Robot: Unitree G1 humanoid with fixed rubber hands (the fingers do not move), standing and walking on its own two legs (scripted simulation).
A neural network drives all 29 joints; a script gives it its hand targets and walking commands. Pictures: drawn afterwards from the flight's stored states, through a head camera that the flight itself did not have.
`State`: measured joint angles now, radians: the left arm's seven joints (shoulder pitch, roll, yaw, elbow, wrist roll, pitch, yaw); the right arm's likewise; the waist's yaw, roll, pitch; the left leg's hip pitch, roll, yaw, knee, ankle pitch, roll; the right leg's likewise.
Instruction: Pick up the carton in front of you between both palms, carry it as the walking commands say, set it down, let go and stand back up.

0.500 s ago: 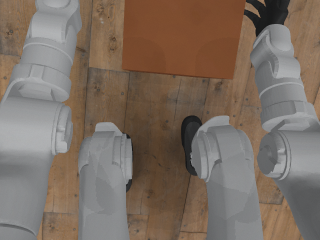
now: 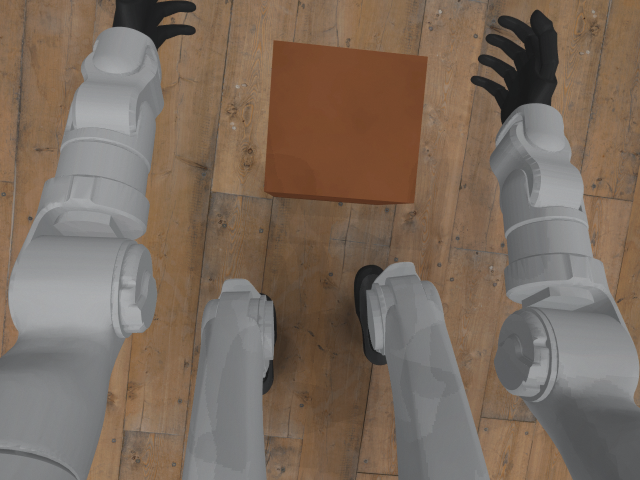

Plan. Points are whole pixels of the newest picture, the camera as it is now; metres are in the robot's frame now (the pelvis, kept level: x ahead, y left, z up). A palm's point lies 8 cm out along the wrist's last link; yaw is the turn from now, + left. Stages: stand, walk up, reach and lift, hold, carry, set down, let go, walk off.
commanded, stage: set down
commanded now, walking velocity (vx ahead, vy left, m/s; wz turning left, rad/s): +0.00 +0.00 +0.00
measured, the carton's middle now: (336, 140) +0.50 -0.05 -0.38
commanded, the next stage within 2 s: let go in 0.40 s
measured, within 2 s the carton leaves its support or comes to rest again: neither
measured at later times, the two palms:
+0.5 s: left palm out of the picture +0.55 +0.17 +0.04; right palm out of the picture +0.47 -0.22 +0.03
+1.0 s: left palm out of the picture +0.39 +0.20 +0.14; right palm out of the picture +0.34 -0.25 +0.16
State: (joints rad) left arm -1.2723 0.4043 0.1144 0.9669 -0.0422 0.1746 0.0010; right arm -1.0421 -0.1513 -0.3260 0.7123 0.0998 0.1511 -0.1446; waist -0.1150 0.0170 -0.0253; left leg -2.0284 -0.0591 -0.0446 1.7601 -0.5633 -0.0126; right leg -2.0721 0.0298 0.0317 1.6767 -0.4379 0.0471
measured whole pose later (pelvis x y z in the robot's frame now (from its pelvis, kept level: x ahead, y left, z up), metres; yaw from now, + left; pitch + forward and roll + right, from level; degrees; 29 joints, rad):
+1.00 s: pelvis +0.09 -0.02 +0.24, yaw +2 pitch +24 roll +0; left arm -0.23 0.18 0.16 0.61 0.06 0.02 0.01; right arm -0.09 -0.18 -0.10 0.50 0.00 0.03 0.08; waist -0.08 -0.02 -0.06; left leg -0.79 -0.02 -0.07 0.72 -0.34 -0.03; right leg -0.85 0.02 0.02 0.71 -0.27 0.00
